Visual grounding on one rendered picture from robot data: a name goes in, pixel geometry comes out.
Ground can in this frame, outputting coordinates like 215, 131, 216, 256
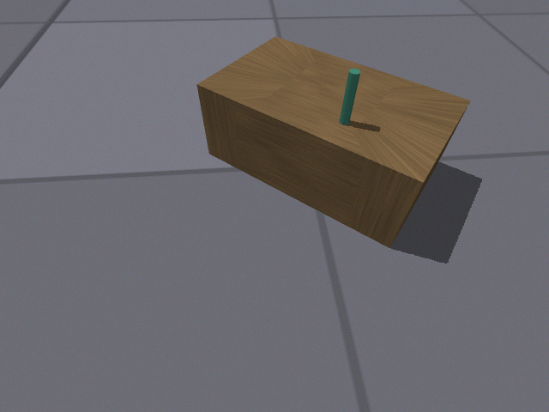
340, 69, 360, 125

